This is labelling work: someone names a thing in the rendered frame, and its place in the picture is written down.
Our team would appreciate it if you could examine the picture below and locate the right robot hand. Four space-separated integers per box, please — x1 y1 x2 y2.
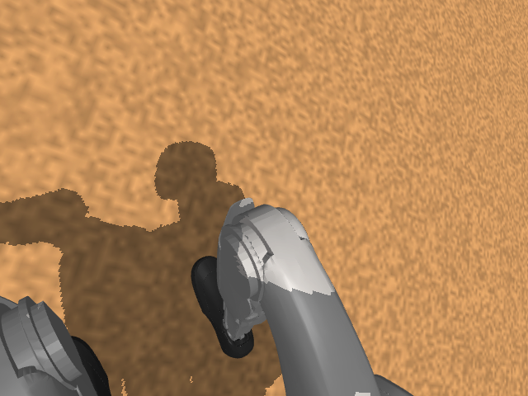
375 375 413 396

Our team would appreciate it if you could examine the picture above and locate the left robot foot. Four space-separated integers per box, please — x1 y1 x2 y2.
71 336 111 396

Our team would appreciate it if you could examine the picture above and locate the right robot foot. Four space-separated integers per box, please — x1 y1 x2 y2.
191 256 254 358

